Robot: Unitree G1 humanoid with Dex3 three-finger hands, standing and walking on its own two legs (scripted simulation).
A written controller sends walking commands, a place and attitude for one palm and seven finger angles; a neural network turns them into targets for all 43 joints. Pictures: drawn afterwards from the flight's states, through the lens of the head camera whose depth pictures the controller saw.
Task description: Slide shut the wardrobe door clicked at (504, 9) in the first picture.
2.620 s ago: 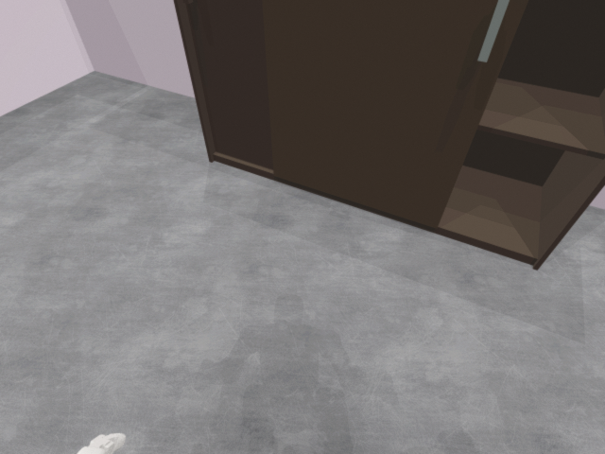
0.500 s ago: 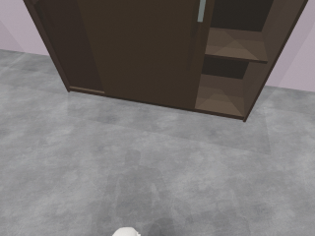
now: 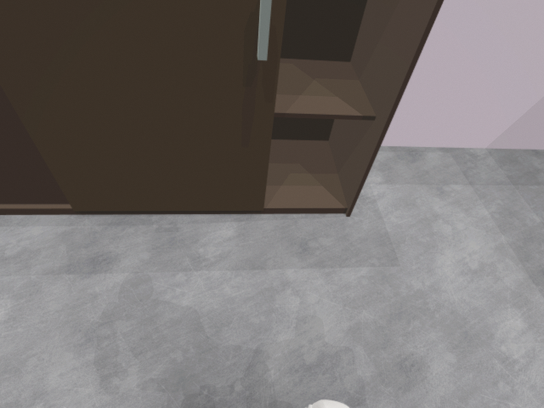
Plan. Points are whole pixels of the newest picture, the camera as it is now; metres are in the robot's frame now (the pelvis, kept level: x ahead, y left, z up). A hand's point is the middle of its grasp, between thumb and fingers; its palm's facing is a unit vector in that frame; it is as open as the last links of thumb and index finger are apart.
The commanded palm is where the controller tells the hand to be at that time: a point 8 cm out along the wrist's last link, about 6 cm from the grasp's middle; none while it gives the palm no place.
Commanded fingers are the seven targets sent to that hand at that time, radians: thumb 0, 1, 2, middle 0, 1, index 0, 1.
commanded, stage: walk to a spot facing it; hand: left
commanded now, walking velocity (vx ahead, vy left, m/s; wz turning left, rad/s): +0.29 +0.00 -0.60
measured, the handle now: (263, 23) +1.01 +0.12 +0.12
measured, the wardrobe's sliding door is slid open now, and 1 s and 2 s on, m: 0.41 0.41 0.41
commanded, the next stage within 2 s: none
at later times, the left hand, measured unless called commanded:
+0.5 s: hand (228, 301) +0.34 +0.10 -0.18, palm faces -0.30 -0.94 -0.19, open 7.4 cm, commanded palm none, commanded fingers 0.00 0.90 0.90 -0.20 -0.30 -0.20 -0.30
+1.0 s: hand (186, 280) +0.38 +0.20 -0.17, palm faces -0.44 -0.88 -0.19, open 7.4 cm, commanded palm none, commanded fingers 0.00 0.90 0.90 -0.20 -0.30 -0.20 -0.30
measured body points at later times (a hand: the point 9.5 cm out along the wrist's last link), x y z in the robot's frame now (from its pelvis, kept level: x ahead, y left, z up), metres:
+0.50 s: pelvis +0.17 -0.03 -0.02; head +0.21 -0.04 +0.43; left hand +0.36 +0.15 -0.16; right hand +0.08 -0.24 -0.17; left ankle +0.12 +0.13 -0.64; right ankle +0.23 -0.11 -0.74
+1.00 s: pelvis +0.23 +0.04 +0.00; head +0.27 +0.06 +0.45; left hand +0.40 +0.25 -0.16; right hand +0.19 -0.22 -0.11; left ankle +0.27 +0.12 -0.74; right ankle +0.14 -0.08 -0.63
